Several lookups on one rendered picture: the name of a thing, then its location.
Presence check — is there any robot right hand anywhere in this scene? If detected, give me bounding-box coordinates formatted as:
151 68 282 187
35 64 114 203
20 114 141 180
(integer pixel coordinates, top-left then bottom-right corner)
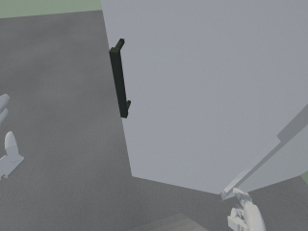
227 188 266 231

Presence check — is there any handle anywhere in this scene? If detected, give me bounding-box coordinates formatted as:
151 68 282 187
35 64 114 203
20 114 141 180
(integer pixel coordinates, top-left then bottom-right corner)
109 38 131 118

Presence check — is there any robot left hand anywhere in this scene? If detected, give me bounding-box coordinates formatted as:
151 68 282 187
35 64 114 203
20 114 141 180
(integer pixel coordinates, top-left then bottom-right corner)
0 93 24 181

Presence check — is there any fridge door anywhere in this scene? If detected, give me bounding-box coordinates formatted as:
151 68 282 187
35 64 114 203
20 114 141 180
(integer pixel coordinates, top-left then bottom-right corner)
100 0 308 194

